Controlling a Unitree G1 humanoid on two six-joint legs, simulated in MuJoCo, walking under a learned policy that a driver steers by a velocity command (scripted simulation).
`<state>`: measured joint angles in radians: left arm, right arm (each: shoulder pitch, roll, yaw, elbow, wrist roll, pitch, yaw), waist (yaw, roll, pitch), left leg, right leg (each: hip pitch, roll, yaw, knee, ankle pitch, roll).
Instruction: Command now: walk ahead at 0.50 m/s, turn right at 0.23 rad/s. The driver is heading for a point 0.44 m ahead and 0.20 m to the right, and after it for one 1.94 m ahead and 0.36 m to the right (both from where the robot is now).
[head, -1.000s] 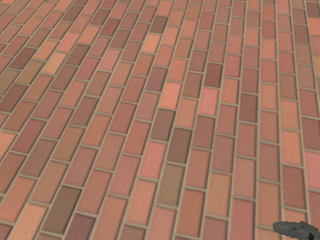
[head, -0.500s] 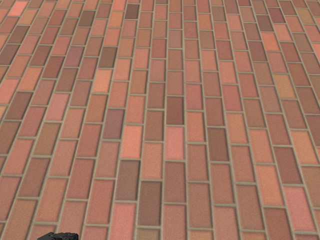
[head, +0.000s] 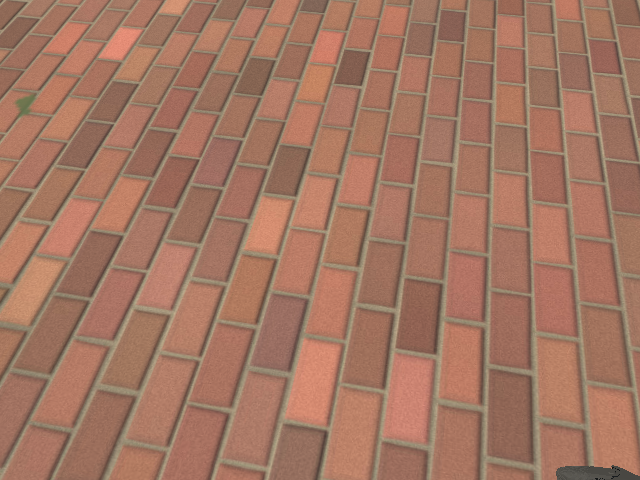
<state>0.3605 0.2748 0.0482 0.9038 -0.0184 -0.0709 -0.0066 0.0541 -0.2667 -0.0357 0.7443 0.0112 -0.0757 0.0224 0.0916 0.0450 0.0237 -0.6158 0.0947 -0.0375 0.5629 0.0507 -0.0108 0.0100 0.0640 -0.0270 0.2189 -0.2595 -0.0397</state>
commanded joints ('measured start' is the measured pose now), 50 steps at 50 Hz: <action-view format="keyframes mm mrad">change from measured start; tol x32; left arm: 1 36 186 46 -22 -8 9 14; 26 -340 56 27 -255 -2 45 -43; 31 78 225 121 -171 -9 64 -23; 50 20 152 68 -183 -4 15 27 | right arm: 1 -105 -92 -23 -97 3 -30 14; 7 376 -229 -83 11 -22 -22 -9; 50 -133 -100 -33 -82 -6 -46 9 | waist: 1 -26 -105 45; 7 -208 215 -427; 12 -110 74 -23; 27 -141 4 67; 33 18 -233 -393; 50 -11 -130 -4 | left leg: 1 23 -30 -5 -75 -36 17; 6 1028 285 -437 -99 -225 254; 14 445 185 -77 -429 -143 196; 25 638 201 200 -420 6 159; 30 666 169 288 30 568 90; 31 463 129 297 311 380 43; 32 -13 -58 253 684 -520 -30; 34 -241 -70 -40 830 -576 10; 50 96 -64 -24 -56 71 -28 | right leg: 1 2 -303 187 5 323 -146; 4 -29 -254 174 222 531 -100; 8 -765 -91 164 1064 -271 8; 21 -653 -196 59 562 288 32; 30 -302 -24 -105 361 92 -105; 33 410 -404 871 78 -203 -404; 41 -196 -229 339 -12 325 -259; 50 -154 -207 320 59 159 -169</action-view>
